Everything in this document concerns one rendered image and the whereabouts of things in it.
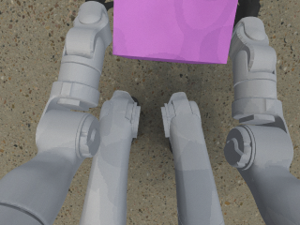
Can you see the robot right hand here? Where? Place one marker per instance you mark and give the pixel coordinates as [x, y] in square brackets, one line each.
[246, 8]

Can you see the robot right forearm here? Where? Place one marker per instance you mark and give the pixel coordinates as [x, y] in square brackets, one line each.
[255, 77]

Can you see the right robot shin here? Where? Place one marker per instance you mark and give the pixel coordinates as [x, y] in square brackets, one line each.
[193, 105]

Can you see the robot left hand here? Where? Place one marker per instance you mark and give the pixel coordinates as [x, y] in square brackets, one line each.
[107, 5]

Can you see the right robot upper arm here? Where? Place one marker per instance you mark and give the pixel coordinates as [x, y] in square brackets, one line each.
[263, 156]

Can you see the carton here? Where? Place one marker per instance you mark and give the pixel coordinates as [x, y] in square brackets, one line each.
[178, 31]

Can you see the robot left forearm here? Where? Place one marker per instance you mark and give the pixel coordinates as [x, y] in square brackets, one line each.
[82, 61]

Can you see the robot right thigh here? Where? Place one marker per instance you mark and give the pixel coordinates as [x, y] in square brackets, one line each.
[196, 192]

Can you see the left robot upper arm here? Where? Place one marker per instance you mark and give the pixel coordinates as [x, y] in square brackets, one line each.
[34, 192]

